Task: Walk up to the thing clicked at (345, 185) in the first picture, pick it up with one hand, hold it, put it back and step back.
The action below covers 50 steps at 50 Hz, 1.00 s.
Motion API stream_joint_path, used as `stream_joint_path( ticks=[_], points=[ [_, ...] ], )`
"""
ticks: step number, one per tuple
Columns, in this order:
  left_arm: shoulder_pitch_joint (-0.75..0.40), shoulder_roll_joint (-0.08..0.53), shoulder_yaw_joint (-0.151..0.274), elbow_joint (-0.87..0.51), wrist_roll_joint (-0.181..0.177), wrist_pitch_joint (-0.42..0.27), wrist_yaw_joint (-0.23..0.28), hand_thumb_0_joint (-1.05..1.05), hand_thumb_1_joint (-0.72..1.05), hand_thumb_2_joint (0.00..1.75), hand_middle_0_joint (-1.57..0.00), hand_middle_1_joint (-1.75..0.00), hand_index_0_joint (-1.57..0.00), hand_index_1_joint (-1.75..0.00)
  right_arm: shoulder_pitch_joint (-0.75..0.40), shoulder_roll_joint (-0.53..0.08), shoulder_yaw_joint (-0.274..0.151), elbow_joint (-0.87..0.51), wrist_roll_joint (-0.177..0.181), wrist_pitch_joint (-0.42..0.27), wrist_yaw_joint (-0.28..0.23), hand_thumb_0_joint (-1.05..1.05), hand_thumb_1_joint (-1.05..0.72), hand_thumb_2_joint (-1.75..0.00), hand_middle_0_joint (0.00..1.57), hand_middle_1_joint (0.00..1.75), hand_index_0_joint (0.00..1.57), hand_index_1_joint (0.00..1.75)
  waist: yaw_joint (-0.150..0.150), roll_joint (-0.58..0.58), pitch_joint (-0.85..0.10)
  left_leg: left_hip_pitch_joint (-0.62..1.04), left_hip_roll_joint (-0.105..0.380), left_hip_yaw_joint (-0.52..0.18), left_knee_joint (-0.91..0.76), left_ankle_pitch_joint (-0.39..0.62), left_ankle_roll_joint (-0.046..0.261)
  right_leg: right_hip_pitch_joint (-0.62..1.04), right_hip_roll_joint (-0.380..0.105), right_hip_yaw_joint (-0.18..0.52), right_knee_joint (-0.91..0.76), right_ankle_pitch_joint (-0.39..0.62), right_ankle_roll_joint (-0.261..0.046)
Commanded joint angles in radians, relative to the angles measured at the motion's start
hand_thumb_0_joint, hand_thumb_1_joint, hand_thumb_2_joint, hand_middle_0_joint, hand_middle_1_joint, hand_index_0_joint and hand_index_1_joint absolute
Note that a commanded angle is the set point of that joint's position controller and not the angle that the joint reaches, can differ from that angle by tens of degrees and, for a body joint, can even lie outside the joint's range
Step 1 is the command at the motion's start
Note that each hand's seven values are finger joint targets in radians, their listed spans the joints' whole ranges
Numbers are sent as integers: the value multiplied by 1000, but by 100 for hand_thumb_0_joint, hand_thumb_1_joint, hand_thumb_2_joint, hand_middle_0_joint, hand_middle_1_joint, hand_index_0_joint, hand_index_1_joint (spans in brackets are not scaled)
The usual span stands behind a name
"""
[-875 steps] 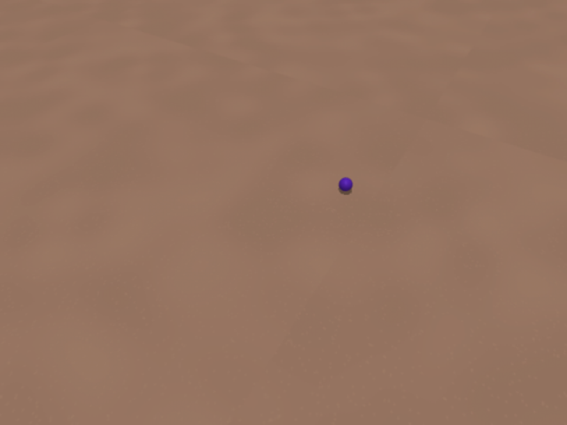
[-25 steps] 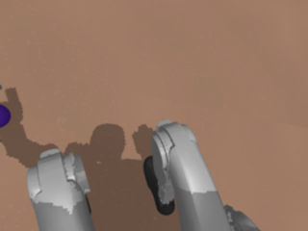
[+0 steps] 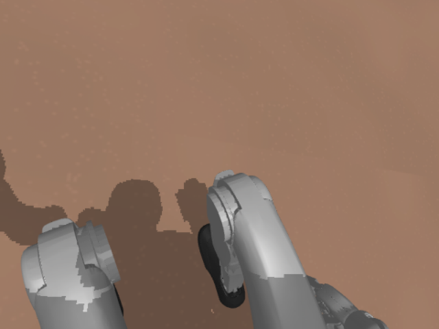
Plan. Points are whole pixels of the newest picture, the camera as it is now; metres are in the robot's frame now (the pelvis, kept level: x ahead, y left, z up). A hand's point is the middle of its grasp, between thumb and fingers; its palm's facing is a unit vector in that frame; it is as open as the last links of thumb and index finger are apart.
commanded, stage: rest palm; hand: left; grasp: from above
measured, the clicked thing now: out of the picture +0.42 +0.33 -0.26
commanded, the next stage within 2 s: close in 0.02 s
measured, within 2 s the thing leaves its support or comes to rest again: neither
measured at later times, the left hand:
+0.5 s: hand out of the picture +0.42 +0.32 -0.24, palm faces -0.41 -0.15 -0.90, open 12.4 cm
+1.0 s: hand out of the picture +0.41 +0.32 -0.25, palm faces -0.43 -0.16 -0.89, open 10.5 cm
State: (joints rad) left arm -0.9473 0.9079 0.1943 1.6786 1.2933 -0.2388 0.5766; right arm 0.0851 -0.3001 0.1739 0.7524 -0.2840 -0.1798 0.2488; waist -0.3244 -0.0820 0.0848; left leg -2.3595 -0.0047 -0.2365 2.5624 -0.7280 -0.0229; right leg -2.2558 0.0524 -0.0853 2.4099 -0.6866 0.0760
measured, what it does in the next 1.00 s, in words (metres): stands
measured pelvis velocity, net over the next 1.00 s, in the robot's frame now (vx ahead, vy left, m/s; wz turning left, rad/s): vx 0.00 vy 0.00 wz -0.04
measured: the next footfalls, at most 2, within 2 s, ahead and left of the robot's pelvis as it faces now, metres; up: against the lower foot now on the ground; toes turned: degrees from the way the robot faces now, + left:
none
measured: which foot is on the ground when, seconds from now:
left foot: down 0.00-1.00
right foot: down 0.00-1.00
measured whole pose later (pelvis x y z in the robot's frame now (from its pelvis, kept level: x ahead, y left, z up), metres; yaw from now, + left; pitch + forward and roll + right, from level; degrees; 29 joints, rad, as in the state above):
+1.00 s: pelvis +0.00 +0.00 +0.00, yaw -2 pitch +26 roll -14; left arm -0.94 0.96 0.17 1.74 1.33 -0.30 0.68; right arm 0.05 -0.33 0.24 0.75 -0.31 -0.25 0.30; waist -0.34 -0.12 0.14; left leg -2.34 0.00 -0.28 2.60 -0.74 -0.02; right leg -2.22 0.07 -0.12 2.41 -0.68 0.08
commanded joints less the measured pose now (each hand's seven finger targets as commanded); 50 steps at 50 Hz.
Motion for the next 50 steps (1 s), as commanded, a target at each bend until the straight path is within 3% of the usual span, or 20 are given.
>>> stream_joint_path(
  ticks=[1,4,6,10,11,14,15,16,20,22,25,27,32,35,36,37,44,45,48,50],
  points=[
    [-230,234,4,-109,-10,-42,34,0,-53,101,-7,-100,-6,-101,199,-305,-77,11,10,5,-4,0,-89,-90,20,30,20,30,-23,440,-640,511,13,128,-269,238,33,329,24,-157,-195,272,-88],
    [-248,221,-23,-95,6,-67,43,0,-52,103,-8,-103,-7,-103,193,-317,-74,9,1,4,1,0,-89,-90,20,30,20,30,-45,452,-616,520,15,125,-263,228,30,314,27,-166,-188,267,-85],
    [-243,257,-2,-94,11,-83,63,0,-50,105,-9,-103,-8,-104,172,-309,-57,6,5,4,1,0,-89,-90,20,30,20,30,-26,440,-613,513,16,119,-268,210,29,305,27,-172,-185,250,-88],
    [-239,257,1,-64,45,-90,108,0,-34,95,-15,-104,-17,-102,165,-320,-50,4,-13,-4,8,0,-89,-90,20,30,20,30,-39,441,-596,525,18,117,-262,217,26,295,31,-180,-176,258,-83],
    [-219,264,6,-57,46,-87,122,0,-32,94,-17,-105,-19,-102,160,-331,-55,9,-11,-5,7,0,-89,-90,20,30,20,30,-28,459,-602,533,19,116,-272,220,24,298,35,-178,-179,257,-87],
    [-245,245,-22,-27,51,-65,146,0,-29,90,-17,-103,-20,-100,134,-333,-51,4,-21,-23,14,0,-89,-90,20,30,20,30,-40,433,-560,484,17,117,-262,179,27,275,33,-180,-180,224,-87],
    [-253,221,-53,-26,50,-56,146,0,-28,88,-18,-102,-21,-99,134,-335,-53,5,-21,-33,17,0,-89,-90,20,30,20,30,-45,440,-555,488,17,122,-256,164,28,273,34,-174,-186,213,-87],
    [-251,261,-22,-22,50,-51,154,0,-28,87,-19,-103,-22,-99,138,-343,-51,3,-24,-37,18,0,-89,-90,20,30,20,30,-46,437,-560,484,20,119,-258,163,30,278,37,-177,-192,213,-85],
    [-256,282,-11,-20,43,-24,168,0,-23,84,-22,-101,-25,-97,131,-352,-50,7,-21,-58,24,0,-89,-90,20,30,20,30,-32,443,-577,485,22,108,-266,166,27,294,36,-174,-185,213,-87],
    [-259,265,-22,-3,35,-9,159,0,-22,80,-22,-100,-26,-96,128,-354,-51,3,-21,-70,33,0,-89,-90,20,30,20,30,-43,446,-559,480,22,109,-254,172,28,278,33,-176,-172,220,-84],
    [-249,311,17,-1,22,-1,149,0,-19,81,-26,-98,-29,-95,141,-362,-49,5,-14,-73,33,0,-89,-90,20,30,20,30,-36,457,-572,493,24,98,-268,191,24,291,31,-178,-171,235,-85],
    [-247,279,-2,12,16,3,131,0,-18,78,-26,-98,-30,-93,141,-350,-43,5,-19,-80,43,0,-89,-90,20,30,20,30,-50,463,-565,505,26,98,-253,211,23,296,29,-181,-157,259,-81],
    [-234,285,-8,-15,-5,-17,104,0,-14,73,-30,-94,-34,-89,146,-350,-37,8,-17,-80,42,0,-89,-90,20,30,20,30,-49,473,-600,521,27,100,-247,250,23,343,35,-179,-172,292,-83],
    [-232,271,-18,-25,-11,-38,96,0,-11,75,-32,-94,-36,-89,155,-348,-26,7,-19,-76,44,0,-89,-90,20,30,20,30,-63,463,-585,522,26,99,-244,249,23,350,34,-189,-170,294,-80],
    [-237,287,-12,-39,-16,-48,97,0,-9,74,-34,-93,-38,-89,146,-346,-24,8,-13,-74,42,0,-89,-90,20,30,20,30,-51,472,-579,509,27,95,-253,237,22,347,35,-188,-174,281,-83],
    [-227,275,-26,-32,-9,-53,93,0,-9,75,-35,-93,-39,-89,147,-348,-26,3,-18,-74,44,0,-90,-90,20,30,20,30,-58,470,-578,510,27,102,-242,238,24,357,35,-184,-177,288,-83],
    [-233,300,-15,-58,14,-74,133,0,3,72,-43,-88,-46,-84,138,-359,-23,5,-16,-70,44,0,-89,-90,20,30,20,30,-49,461,-566,514,28,94,-251,217,20,331,36,-194,-173,262,-84],
    [-231,270,-39,-49,19,-71,139,0,3,70,-43,-88,-47,-84,123,-364,-31,3,-19,-72,43,0,-89,-90,20,30,20,30,-50,463,-562,510,29,95,-248,206,21,326,41,-188,-178,254,-87],
    [-220,303,-3,-40,30,-57,160,0,6,68,-44,-86,-48,-82,150,-364,-26,3,-24,-72,48,0,-89,-90,20,30,20,30,-51,462,-582,523,30,94,-250,247,21,343,40,-191,-171,288,-84],
    [-230,294,-19,-25,32,-46,163,0,7,70,-46,-87,-50,-83,126,-362,-27,1,-21,-79,49,0,-90,-90,20,30,20,30,-50,454,-562,500,30,94,-242,229,22,335,40,-186,-171,277,-85]
  ],
)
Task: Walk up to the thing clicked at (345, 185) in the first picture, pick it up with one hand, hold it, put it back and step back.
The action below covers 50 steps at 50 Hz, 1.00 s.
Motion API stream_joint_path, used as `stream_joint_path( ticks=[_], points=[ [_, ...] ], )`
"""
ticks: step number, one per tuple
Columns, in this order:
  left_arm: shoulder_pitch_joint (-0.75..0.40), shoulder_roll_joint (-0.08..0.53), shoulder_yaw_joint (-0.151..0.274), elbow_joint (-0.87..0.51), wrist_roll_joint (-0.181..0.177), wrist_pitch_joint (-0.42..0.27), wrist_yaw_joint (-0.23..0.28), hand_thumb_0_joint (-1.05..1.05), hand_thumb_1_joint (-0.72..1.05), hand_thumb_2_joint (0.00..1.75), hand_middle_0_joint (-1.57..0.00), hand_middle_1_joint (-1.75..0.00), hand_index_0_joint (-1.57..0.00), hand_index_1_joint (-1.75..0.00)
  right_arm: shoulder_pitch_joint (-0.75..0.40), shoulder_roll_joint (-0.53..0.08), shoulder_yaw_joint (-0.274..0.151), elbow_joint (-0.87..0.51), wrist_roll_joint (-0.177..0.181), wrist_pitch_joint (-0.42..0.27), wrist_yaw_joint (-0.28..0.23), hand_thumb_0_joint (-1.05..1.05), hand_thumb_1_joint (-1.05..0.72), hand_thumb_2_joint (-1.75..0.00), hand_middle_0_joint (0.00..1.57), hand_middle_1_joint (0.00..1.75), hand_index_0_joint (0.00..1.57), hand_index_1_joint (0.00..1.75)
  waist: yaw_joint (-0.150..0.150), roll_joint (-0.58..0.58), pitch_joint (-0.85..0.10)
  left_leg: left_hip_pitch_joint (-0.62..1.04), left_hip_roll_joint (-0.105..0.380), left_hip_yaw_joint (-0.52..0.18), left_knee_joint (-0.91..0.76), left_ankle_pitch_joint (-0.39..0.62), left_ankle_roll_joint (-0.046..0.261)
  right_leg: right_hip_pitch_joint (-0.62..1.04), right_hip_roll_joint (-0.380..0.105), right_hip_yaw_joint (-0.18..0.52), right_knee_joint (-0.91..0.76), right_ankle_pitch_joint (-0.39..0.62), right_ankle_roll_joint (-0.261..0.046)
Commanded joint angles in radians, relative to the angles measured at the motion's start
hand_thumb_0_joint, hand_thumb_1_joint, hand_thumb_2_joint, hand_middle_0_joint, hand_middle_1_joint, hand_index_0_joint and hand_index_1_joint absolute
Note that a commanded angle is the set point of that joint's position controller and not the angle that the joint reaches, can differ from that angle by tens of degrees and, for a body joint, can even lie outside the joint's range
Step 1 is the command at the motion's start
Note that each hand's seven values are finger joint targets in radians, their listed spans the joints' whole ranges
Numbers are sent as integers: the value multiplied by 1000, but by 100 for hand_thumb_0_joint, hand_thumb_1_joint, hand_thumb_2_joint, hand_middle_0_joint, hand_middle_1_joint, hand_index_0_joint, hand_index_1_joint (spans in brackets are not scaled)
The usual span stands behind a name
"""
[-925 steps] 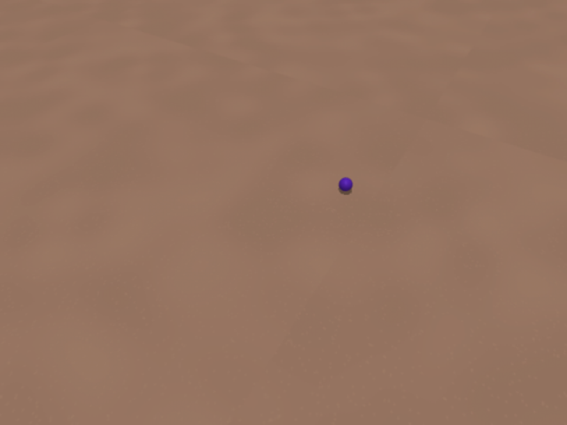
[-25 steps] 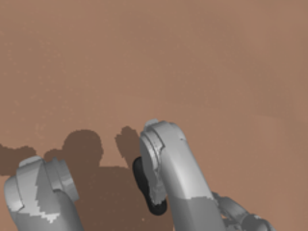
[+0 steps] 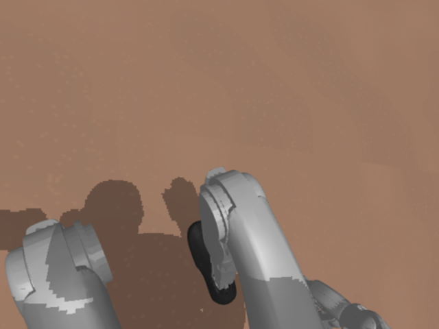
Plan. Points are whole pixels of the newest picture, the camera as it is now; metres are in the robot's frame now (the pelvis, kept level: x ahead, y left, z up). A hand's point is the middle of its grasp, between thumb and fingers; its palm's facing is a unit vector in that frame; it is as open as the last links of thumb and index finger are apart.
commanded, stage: close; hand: left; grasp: from above
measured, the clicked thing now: out of the picture +0.42 +0.34 -0.26
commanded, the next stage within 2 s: settle in 0.72 s
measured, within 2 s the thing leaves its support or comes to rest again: leaves its support in 1.18 s
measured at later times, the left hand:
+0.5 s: hand out of the picture +0.40 +0.34 -0.24, palm faces -0.44 -0.18 -0.88, open 8.9 cm
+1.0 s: hand out of the picture +0.41 +0.34 -0.24, palm faces -0.43 -0.18 -0.88, open 8.7 cm
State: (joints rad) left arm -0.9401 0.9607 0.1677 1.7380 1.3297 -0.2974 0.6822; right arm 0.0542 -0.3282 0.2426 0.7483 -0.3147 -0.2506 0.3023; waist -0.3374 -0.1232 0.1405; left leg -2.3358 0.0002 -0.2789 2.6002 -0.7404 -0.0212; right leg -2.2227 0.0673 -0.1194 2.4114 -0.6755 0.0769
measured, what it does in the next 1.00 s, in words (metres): stands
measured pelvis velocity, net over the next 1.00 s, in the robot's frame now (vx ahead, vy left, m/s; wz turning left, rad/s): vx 0.00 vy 0.00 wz -0.01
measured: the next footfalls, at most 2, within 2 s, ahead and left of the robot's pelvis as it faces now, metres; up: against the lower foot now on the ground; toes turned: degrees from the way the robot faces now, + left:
none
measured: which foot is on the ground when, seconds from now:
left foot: down 0.00-1.00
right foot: down 0.00-1.00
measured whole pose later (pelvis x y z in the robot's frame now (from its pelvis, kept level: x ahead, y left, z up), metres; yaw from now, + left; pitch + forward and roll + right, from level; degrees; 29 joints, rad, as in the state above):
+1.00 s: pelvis +0.00 +0.00 +0.00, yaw +0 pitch +26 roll -15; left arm -0.96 0.99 0.16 1.74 1.30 -0.27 0.65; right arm 0.07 -0.34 0.26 0.73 -0.31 -0.26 0.29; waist -0.34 -0.12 0.14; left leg -2.34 0.00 -0.28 2.59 -0.73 -0.02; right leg -2.23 0.06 -0.13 2.40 -0.67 0.08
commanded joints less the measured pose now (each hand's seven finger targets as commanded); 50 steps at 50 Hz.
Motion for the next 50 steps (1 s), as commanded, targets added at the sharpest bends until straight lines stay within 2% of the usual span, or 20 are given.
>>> stream_joint_path(
  ticks=[1,2,3,5,7,10,13,14,18,20,26,29,33,41,42,44,46,48,49,50],
  points=[
    [-251,241,10,-90,-10,21,58,0,9,68,-48,-85,-52,-81,161,-340,-101,4,12,-11,-3,0,-89,-90,20,30,20,30,-38,497,-609,469,25,138,-282,228,21,295,24,-149,-177,252,-86],
    [-249,248,17,-78,-9,29,58,0,10,67,-48,-86,-52,-81,169,-341,-99,1,11,-13,-3,0,-89,-90,20,30,20,30,-40,493,-611,468,24,141,-285,223,23,295,25,-149,-181,249,-86],
    [-260,237,4,-96,-17,33,55,0,12,66,-50,-83,-54,-78,149,-342,-106,5,15,-16,-3,0,-89,-90,20,30,20,30,-34,485,-609,458,24,135,-288,200,22,272,23,-151,-181,223,-87],
    [-240,256,27,-52,-19,43,42,0,15,64,-52,-82,-56,-78,175,-345,-101,2,15,-21,-1,0,-89,-90,20,30,20,30,-43,480,-596,463,24,133,-286,209,24,273,19,-153,-179,233,-83],
    [-228,271,38,-54,-27,47,37,0,18,63,-53,-83,-58,-78,165,-346,-104,4,20,-17,-9,0,-89,-90,20,30,20,30,-24,485,-616,458,24,132,-298,203,22,284,22,-150,-182,225,-86],
    [-235,225,3,-48,-36,43,9,0,18,62,-53,-84,-58,-79,165,-340,-102,-2,15,-15,-9,0,-89,-90,20,30,20,30,-44,483,-606,452,25,130,-293,204,24,285,24,-150,-184,233,-85],
    [-241,224,-9,-52,-45,29,-9,0,23,60,-56,-83,-61,-78,158,-328,-87,-1,22,-14,-10,0,-89,-90,20,30,20,30,-46,484,-598,456,24,125,-292,209,21,284,19,-154,-174,238,-84],
    [-228,234,0,-55,-45,24,-9,0,24,60,-57,-82,-62,-77,171,-334,-89,-1,22,-10,-12,0,-89,-90,20,30,20,30,-39,491,-608,469,25,119,-304,224,19,289,20,-157,-178,245,-84],
    [-222,226,-12,-63,-36,-2,-3,0,31,58,-62,-82,-68,-76,157,-326,-78,-8,16,3,-18,0,-89,-90,20,30,20,30,-35,508,-616,487,26,121,-302,231,15,294,24,-158,-171,256,-86],
    [-221,210,-23,-57,-33,-9,-1,0,35,59,-65,-81,-71,-75,157,-325,-72,-10,9,4,-13,0,-89,-90,20,30,20,30,-44,506,-593,482,26,121,-300,234,14,291,24,-164,-169,258,-83],
    [-219,207,-30,-74,-27,-13,23,0,46,61,-75,-79,-80,-73,147,-321,-65,-4,1,2,-13,0,-89,-90,20,30,20,30,-40,493,-596,473,27,118,-297,208,15,283,23,-166,-173,237,-84],
    [-229,228,-11,-85,-27,-7,30,0,49,60,-78,-77,-83,-72,167,-324,-63,-2,1,-4,-9,0,-89,-90,20,30,20,30,-45,495,-605,480,25,126,-285,234,19,299,24,-163,-176,263,-81],
    [-242,235,-5,-88,-35,3,36,0,56,65,-84,-76,-88,-72,162,-330,-68,4,5,-8,-11,0,-89,-90,20,30,20,30,-42,493,-609,478,28,115,-300,221,16,292,24,-163,-180,242,-84],
    [-240,222,-20,-53,-38,14,19,0,66,64,-92,-74,-96,-70,163,-329,-65,-6,11,-21,-9,0,-89,-90,20,30,20,30,-53,473,-573,459,26,116,-287,203,19,277,18,-162,-174,235,-81],
    [-239,227,-16,-55,-41,14,19,0,58,63,-90,-77,-95,-72,166,-333,-64,-10,10,-23,-7,0,-91,-90,20,30,20,30,-53,473,-576,462,26,116,-288,213,21,286,19,-162,-178,243,-80],
    [-238,247,-12,-59,-48,15,18,0,58,66,-92,-74,-96,-70,155,-330,-62,-13,17,-19,-16,0,-91,-90,20,30,20,30,-44,458,-583,440,25,124,-294,190,23,301,20,-153,-195,224,-82],
    [-239,260,5,-80,-47,18,9,0,58,65,-91,-76,-96,-71,179,-336,-71,-12,17,-16,-13,0,-91,-90,20,30,20,30,-36,494,-604,466,25,119,-307,215,18,297,20,-159,-183,241,-85],
    [-241,257,0,-93,-52,22,-2,0,58,67,-92,-76,-96,-72,171,-334,-78,-9,20,-14,-16,0,-91,-90,20,30,20,30,-31,510,-625,475,27,119,-307,214,15,299,20,-156,-179,240,-88],
    [-234,273,22,-126,-51,23,-4,0,57,66,-91,-75,-95,-71,183,-340,-86,-11,21,-11,-17,0,-91,-90,20,30,20,30,-22,537,-662,513,25,117,-316,249,12,303,19,-157,-174,266,-88],
    [-242,278,18,-133,-44,23,-8,0,58,64,-91,-75,-96,-71,184,-332,-84,-10,23,-10,-14,0,-91,-90,20,30,20,30,-24,551,-651,507,25,121,-311,245,11,299,16,-156,-165,265,-90]
  ],
)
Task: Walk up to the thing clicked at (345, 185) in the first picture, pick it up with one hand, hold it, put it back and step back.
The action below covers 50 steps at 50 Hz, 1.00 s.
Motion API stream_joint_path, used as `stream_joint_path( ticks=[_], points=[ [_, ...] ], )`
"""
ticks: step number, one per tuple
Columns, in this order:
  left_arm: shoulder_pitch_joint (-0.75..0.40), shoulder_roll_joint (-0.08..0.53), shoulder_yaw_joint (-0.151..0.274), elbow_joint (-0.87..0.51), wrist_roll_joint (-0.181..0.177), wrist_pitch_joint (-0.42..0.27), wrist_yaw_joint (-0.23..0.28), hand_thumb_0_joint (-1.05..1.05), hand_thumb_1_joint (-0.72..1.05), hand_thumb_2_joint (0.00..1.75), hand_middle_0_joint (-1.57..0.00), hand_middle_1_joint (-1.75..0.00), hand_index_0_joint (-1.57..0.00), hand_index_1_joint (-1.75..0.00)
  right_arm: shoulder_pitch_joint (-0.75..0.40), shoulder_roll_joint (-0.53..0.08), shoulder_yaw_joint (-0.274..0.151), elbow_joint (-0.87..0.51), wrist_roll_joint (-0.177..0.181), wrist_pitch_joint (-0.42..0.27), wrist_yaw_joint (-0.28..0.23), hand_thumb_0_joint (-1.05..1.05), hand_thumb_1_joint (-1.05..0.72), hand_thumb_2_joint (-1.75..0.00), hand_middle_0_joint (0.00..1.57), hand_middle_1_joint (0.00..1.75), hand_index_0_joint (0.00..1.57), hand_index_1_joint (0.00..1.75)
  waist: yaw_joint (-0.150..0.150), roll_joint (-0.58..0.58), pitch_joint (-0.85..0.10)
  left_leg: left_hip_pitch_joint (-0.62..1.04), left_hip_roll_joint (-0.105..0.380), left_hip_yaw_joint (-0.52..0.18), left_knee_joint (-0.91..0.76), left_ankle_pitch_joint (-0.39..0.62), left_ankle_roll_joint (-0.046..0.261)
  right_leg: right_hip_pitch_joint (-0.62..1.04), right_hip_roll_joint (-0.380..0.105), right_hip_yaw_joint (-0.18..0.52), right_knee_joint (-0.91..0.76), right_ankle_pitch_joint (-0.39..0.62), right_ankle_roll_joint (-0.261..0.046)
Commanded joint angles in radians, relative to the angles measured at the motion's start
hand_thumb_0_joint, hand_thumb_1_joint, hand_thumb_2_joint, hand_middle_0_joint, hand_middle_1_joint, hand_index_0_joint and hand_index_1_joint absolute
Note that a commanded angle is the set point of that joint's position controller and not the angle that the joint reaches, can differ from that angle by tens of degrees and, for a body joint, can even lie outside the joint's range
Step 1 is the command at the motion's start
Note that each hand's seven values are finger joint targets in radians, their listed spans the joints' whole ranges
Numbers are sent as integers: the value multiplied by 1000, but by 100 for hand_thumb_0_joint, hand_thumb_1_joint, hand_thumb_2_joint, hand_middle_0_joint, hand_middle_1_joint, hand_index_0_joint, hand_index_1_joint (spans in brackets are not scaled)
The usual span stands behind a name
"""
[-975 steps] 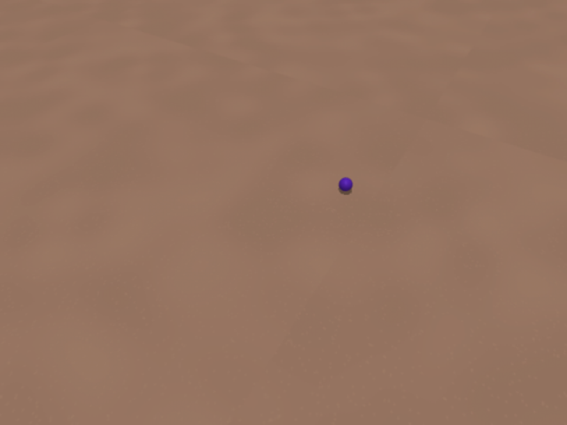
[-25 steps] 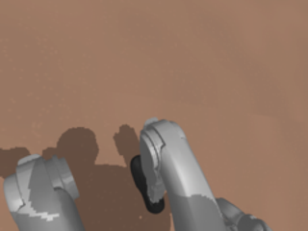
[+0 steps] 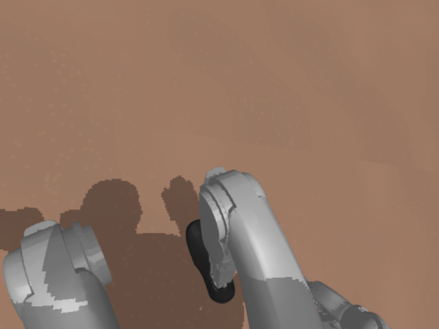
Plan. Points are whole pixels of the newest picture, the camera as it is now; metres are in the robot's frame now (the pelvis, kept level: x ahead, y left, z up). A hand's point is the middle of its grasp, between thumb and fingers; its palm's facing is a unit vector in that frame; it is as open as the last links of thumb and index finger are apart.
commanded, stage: settle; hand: left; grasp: from above
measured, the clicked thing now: out of the picture +0.42 +0.35 -0.26
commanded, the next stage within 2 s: lift in 0.84 s
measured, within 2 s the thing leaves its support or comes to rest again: leaves its support in 0.18 s
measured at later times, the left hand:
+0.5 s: hand out of the picture +0.40 +0.35 -0.16, palm faces -0.42 -0.13 -0.90, open 8.7 cm
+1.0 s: hand out of the picture +0.40 +0.34 -0.10, palm faces -0.43 -0.11 -0.89, open 8.7 cm
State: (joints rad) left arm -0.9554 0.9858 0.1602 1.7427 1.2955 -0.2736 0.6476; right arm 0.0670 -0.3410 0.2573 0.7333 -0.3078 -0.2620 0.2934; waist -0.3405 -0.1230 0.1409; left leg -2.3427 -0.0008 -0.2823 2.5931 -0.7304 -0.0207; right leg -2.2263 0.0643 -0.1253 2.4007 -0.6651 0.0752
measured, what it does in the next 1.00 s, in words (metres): stands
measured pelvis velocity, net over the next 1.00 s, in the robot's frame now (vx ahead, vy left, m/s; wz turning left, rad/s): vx -0.01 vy -0.01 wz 0.12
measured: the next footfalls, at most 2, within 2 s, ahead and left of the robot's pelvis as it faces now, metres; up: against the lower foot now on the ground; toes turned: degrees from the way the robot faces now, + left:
none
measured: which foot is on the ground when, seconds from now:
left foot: down 0.00-1.00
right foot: down 0.00-1.00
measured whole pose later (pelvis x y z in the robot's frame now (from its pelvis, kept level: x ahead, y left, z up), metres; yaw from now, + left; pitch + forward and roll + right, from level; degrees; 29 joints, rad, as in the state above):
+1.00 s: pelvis -0.01 -0.01 +0.05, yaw +7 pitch +32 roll -8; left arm -0.86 0.74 0.10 1.33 1.23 -0.24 0.33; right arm 0.16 -0.30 0.05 0.74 -0.13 -0.07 0.17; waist -0.21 0.01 -0.06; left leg -2.29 0.00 -0.16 2.38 -0.66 -0.03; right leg -2.21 0.01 -0.04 2.28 -0.65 0.06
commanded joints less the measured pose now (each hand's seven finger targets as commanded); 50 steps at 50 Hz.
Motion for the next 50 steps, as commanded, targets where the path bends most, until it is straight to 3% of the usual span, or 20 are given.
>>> stream_joint_path(
  ticks=[1,3,6,7,9,10,13,14,16,18,20,21,24,31,32,35,44,46,49,50],
  points=[
    [-222,244,31,-161,-15,1,22,0,58,66,-92,-75,-96,-71,167,-326,-111,1,14,5,-7,0,-91,-90,20,30,20,30,-12,557,-672,523,25,127,-309,239,9,300,20,-148,-158,257,-89],
    [-213,265,65,-203,-16,-2,20,0,60,64,-92,-74,-97,-69,178,-317,-117,7,17,10,-6,0,-91,-90,20,30,20,30,3,575,-694,532,25,130,-315,254,7,307,19,-144,-159,267,-91],
    [-224,260,69,-280,-11,-3,8,0,61,66,-95,-73,-98,-69,176,-316,-149,10,26,15,-5,0,-91,-90,20,30,20,30,5,598,-705,530,23,153,-302,247,8,296,17,-133,-164,262,-94],
    [-195,230,66,-337,-20,0,4,0,61,64,-94,-72,-98,-68,171,-309,-159,-1,34,17,-4,0,-91,-90,20,30,20,30,36,621,-761,565,20,157,-318,278,4,313,18,-125,-169,279,-99],
    [-207,185,34,-372,-26,7,-10,0,63,63,-95,-71,-99,-67,171,-295,-170,-1,45,20,0,0,-91,-90,20,30,20,30,30,615,-775,570,19,167,-315,281,8,301,17,-118,-176,285,-98],
    [-192,201,65,-411,-35,11,-11,0,63,64,-95,-71,-99,-67,181,-297,-183,5,53,25,-1,0,-91,-90,20,30,20,30,47,628,-810,584,17,170,-324,299,7,320,15,-115,-182,300,-99],
    [-165,168,60,-431,-46,35,-35,0,66,66,-98,-70,-101,-67,200,-286,-213,16,75,41,3,0,-91,-90,20,30,20,30,67,605,-809,570,15,175,-342,282,11,278,10,-108,-191,276,-102],
    [-164,149,53,-477,-47,42,-46,0,67,67,-98,-71,-102,-67,209,-283,-223,18,88,50,0,0,-90,-90,20,30,20,30,83,629,-848,597,11,176,-364,295,8,282,5,-102,-196,281,-107],
    [-167,98,17,-457,-52,60,-73,0,70,67,-101,-72,-104,-68,209,-270,-235,20,100,60,1,0,-90,-90,20,30,20,30,76,594,-822,584,10,182,-373,270,14,254,3,-93,-206,260,-108],
    [-198,97,19,-493,-62,70,-94,0,71,67,-102,-71,-106,-67,218,-267,-248,20,122,78,-7,0,-90,-90,20,30,20,30,89,575,-858,569,6,186,-381,276,21,261,-2,-84,-219,269,-108],
    [-182,22,-32,-434,-64,84,-124,0,72,66,-102,-72,-106,-68,225,-250,-251,23,131,89,-12,0,-91,-90,20,30,20,30,70,512,-804,526,2,198,-380,251,30,260,-1,-74,-243,252,-105],
    [-215,55,-7,-459,-65,82,-135,0,73,65,-103,-72,-107,-68,228,-257,-254,8,131,91,-15,0,-91,-90,20,30,20,30,63,472,-794,501,-1,195,-384,232,37,263,-3,-73,-253,236,-103],
    [-231,8,-48,-478,-85,80,-186,0,70,67,-105,-69,-107,-67,228,-235,-260,13,152,108,-30,0,-91,-91,20,30,20,30,88,462,-813,505,-5,199,-410,187,39,270,-8,-57,-275,188,-108],
    [-238,23,-47,-502,-87,54,-250,0,71,69,-107,-68,-109,-66,245,-221,-270,-7,171,141,-66,0,-91,-91,20,30,20,30,96,403,-821,511,-12,223,-419,201,44,317,-16,-35,-312,194,-105],
    [-257,29,-43,-513,-87,47,-254,0,70,68,-106,-69,-109,-67,250,-221,-267,-10,171,144,-72,0,-91,-91,20,30,20,30,86,400,-813,500,-16,221,-422,195,44,313,-18,-38,-313,186,-106],
    [-244,61,-13,-562,-82,33,-258,0,73,69,-107,-69,-110,-66,247,-218,-276,-17,178,157,-87,0,-91,-90,20,30,20,30,128,447,-883,563,-16,225,-449,207,36,317,-23,-37,-305,191,-110],
    [-253,53,-14,-574,-75,29,-264,0,78,79,-112,-71,-113,-70,269,-199,-281,-20,179,184,-120,0,-91,-90,20,30,20,30,117,411,-891,548,-17,244,-457,193,44,347,-24,-14,-344,172,-109],
    [-253,57,-13,-571,-80,29,-264,0,79,71,-116,-69,-118,-67,270,-199,-286,-16,182,183,-130,0,-94,-91,20,30,20,30,123,412,-876,547,-18,249,-465,170,45,337,-28,-11,-357,146,-110],
    [-236,59,-8,-591,-87,41,-273,0,67,70,-105,-59,-107,-59,278,-196,-291,-19,187,184,-136,0,-89,-89,20,30,20,30,138,409,-904,564,-17,252,-484,181,47,366,-28,-7,-369,157,-110],
    [-244,63,-2,-619,-92,45,-274,0,73,64,-110,-66,-113,-64,277,-196,-294,-22,190,186,-139,0,-94,-91,20,30,20,30,148,426,-926,570,-19,256,-497,183,46,371,-30,-5,-375,158,-110]
  ],
)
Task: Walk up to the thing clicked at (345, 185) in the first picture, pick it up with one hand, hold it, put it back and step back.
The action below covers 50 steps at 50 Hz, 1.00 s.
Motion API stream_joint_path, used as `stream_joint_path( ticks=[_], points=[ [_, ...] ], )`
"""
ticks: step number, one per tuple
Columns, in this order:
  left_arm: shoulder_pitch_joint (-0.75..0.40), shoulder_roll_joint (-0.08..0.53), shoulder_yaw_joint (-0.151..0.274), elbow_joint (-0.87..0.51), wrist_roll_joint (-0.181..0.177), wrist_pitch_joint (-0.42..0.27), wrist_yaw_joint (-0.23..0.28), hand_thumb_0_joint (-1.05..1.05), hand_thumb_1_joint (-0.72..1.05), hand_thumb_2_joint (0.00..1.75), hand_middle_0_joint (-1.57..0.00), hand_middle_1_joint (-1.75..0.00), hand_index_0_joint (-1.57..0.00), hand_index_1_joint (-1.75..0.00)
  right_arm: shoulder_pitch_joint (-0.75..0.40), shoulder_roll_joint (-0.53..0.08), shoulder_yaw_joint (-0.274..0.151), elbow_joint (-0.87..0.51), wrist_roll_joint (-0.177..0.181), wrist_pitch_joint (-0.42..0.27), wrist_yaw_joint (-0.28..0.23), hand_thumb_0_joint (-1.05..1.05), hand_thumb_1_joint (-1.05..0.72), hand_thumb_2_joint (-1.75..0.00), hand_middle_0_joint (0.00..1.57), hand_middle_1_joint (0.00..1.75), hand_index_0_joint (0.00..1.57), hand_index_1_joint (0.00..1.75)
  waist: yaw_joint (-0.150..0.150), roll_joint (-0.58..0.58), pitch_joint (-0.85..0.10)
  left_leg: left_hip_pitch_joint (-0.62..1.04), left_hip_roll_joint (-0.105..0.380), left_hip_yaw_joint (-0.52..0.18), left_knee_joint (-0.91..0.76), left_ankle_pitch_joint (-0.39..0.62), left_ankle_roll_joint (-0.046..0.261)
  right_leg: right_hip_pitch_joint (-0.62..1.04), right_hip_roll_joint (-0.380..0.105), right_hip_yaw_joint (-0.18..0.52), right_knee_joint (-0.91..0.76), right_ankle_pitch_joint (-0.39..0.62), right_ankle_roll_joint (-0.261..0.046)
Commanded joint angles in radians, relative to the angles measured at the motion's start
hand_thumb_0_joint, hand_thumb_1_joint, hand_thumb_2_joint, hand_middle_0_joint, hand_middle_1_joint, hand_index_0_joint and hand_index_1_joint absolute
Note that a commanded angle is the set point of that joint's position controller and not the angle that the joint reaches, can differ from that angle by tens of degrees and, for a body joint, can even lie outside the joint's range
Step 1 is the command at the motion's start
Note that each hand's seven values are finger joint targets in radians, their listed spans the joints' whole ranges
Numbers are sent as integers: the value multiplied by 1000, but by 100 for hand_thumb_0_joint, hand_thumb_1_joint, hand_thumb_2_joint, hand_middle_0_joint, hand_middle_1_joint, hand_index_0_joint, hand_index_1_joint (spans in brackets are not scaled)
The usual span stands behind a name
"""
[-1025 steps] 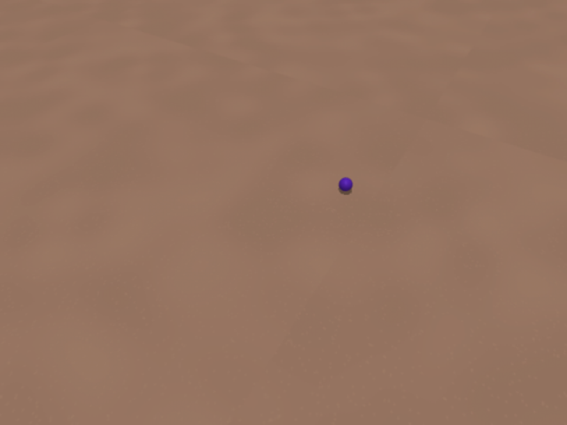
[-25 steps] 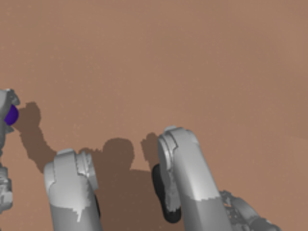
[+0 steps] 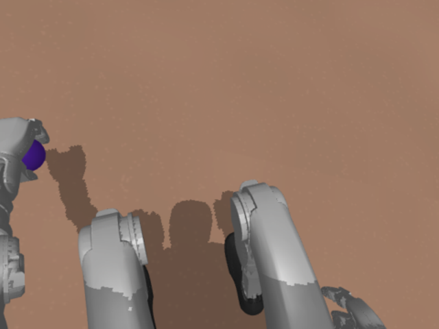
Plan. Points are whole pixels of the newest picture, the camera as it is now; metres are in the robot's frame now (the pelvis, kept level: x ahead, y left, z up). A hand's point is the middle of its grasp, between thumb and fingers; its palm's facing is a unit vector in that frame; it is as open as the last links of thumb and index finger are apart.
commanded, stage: lift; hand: left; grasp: from above
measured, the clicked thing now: (24, 154) +0.46 +0.31 -0.17
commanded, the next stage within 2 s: hold in 1.64 s
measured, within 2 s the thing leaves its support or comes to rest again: neither
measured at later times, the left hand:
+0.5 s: hand out of the picture +0.40 +0.32 -0.04, palm faces -0.46 -0.09 -0.88, open 8.7 cm
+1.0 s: hand out of the picture +0.34 +0.28 +0.17, palm faces -0.44 -0.13 -0.89, open 8.7 cm
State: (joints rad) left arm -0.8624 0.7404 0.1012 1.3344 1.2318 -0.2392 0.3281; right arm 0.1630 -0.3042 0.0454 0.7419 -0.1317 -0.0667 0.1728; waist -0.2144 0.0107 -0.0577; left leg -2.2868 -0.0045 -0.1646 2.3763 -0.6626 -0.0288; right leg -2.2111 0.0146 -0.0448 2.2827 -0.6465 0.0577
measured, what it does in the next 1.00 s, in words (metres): rises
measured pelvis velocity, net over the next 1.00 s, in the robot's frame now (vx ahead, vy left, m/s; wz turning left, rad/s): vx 0.02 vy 0.00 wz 0.09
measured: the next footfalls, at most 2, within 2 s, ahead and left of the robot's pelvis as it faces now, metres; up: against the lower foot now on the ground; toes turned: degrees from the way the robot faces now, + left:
none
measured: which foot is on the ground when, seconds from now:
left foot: down 0.00-1.00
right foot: down 0.00-1.00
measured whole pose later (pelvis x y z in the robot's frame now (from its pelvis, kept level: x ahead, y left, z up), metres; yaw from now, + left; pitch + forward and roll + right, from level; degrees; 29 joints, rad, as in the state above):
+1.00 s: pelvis +0.02 +0.00 +0.25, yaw +5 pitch +23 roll -3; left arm -0.33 0.50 -0.09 0.65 0.98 -0.01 0.06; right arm 0.17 -0.24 -0.02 0.68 0.03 0.02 -0.02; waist -0.08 0.05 -0.17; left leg -1.41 0.04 -0.06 1.57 -0.57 -0.01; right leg -1.37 -0.01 -0.01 1.51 -0.55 0.04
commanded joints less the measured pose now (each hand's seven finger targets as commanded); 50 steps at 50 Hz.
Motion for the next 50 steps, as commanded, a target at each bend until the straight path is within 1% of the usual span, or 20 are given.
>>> stream_joint_path(
  ticks=[1,5,9,10,14,16,18,19,21,28,29,31,34,35,37,40,45,46,48,50],
  points=[
    [-312,300,53,-211,-30,19,40,0,73,70,-109,-66,-111,-64,185,-233,-86,-29,17,-9,-19,0,-92,-91,20,30,20,30,26,298,-737,534,-16,138,-295,123,52,362,17,-89,-258,152,-94],
    [-304,289,48,-260,-58,45,-2,0,73,72,-109,-67,-111,-65,193,-233,-99,-41,36,1,-26,0,-92,-91,20,30,20,30,29,300,-745,567,-17,131,-335,120,53,364,12,-90,-278,157,-95],
    [-256,295,54,-346,-75,63,-44,0,73,78,-110,-69,-112,-68,185,-228,-116,-56,57,15,-36,0,-92,-91,20,30,20,30,58,302,-773,618,-14,123,-384,110,51,391,10,-84,-301,149,-97],
    [-220,257,39,-351,-82,67,-58,0,72,79,-110,-70,-111,-69,191,-222,-120,-63,61,18,-39,0,-92,-91,20,30,20,30,54,294,-759,624,-14,126,-390,120,51,404,9,-82,-315,161,-95],
    [-202,243,29,-459,-108,71,-97,0,71,78,-108,-70,-109,-69,189,-212,-131,-80,77,30,-51,0,-92,-91,20,30,20,30,56,270,-770,650,-13,120,-429,127,54,433,7,-73,-355,165,-94],
    [-167,233,32,-491,-122,76,-113,0,70,80,-107,-72,-109,-71,182,-209,-137,-90,85,37,-58,0,-92,-91,20,30,20,30,71,277,-760,680,-10,113,-463,112,52,434,6,-71,-376,151,-93],
    [-160,194,-1,-550,-134,76,-128,0,70,80,-107,-74,-108,-72,179,-201,-140,-102,90,41,-63,0,-92,-91,20,30,20,30,66,269,-768,699,-7,110,-493,100,53,458,9,-70,-403,144,-93],
    [-131,221,22,-555,-137,80,-134,0,70,81,-106,-74,-108,-73,178,-204,-143,-105,97,44,-67,0,-92,-91,20,30,20,30,78,256,-768,705,-9,107,-507,94,55,472,9,-66,-417,136,-92],
    [-97,197,10,-598,-153,84,-149,0,72,81,-108,-74,-110,-72,168,-195,-144,-120,102,48,-73,0,-92,-91,20,30,20,30,88,252,-761,732,-6,106,-543,88,54,499,9,-62,-445,134,-90],
    [-19,164,6,-732,-191,120,-169,0,70,77,-104,-76,-107,-73,131,-178,-153,-143,123,58,-108,0,-92,-91,20,30,20,30,100,227,-752,846,-4,98,-669,64,53,603,8,-50,-561,118,-84],
    [-11,139,-15,-748,-195,127,-174,0,71,77,-104,-76,-107,-73,129,-169,-151,-145,124,59,-112,0,-92,-91,20,30,20,30,96,232,-747,868,-2,101,-688,74,51,624,7,-47,-579,128,-83],
    [26,140,-6,-779,-200,143,-177,0,69,78,-103,-77,-105,-75,119,-172,-152,-149,131,61,-122,0,-91,-90,20,30,20,30,110,238,-760,927,0,92,-734,95,49,665,5,-46,-604,146,-83],
    [52,111,-25,-822,-214,166,-183,0,71,79,-104,-77,-107,-75,110,-163,-150,-152,138,65,-138,0,-91,-90,20,30,20,30,111,226,-749,1012,8,89,-794,126,44,721,5,-42,-660,171,-81],
    [89,76,-41,-813,-217,176,-188,0,72,78,-105,-77,-108,-74,106,-156,-149,-150,140,65,-142,0,-91,-90,20,30,20,30,109,222,-727,1029,8,90,-815,145,43,738,4,-39,-678,183,-80],
    [110,92,-27,-858,-220,191,-189,0,70,76,-103,-77,-106,-74,96,-153,-148,-154,143,68,-151,0,-91,-90,20,30,20,30,120,211,-739,1074,9,100,-848,163,45,798,5,-31,-728,191,-80],
    [173,49,-53,-868,-235,214,-197,0,70,76,-103,-75,-106,-73,80,-137,-140,-162,150,70,-164,0,-91,-90,20,30,20,30,125,182,-684,1121,12,98,-935,128,44,881,9,-28,-804,169,-76],
    [217,45,-54,-917,-248,229,-210,0,69,74,-104,-73,-106,-71,65,-119,-130,-159,163,67,-193,0,-91,-90,20,30,20,30,127,143,-617,1217,12,119,-1041,125,46,1027,12,-3,-943,160,-73],
    [245,-2,-84,-890,-251,231,-216,0,69,74,-102,-74,-105,-72,60,-111,-125,-155,164,64,-198,0,-91,-90,20,30,20,30,120,133,-567,1228,15,113,-1071,123,43,1034,13,-3,-962,157,-73],
    [227,24,-68,-879,-244,230,-217,0,66,74,-100,-75,-103,-73,64,-111,-125,-147,167,58,-210,0,-91,-90,20,30,20,30,129,128,-536,1275,18,112,-1117,116,43,1078,15,5,-1010,149,-73],
    [212,-25,-111,-865,-245,227,-215,0,67,74,-100,-76,-103,-73,63,-97,-119,-146,167,50,-217,0,-91,-90,20,30,20,30,116,100,-487,1289,14,124,-1152,116,46,1127,15,17,-1075,143,-73]
  ],
)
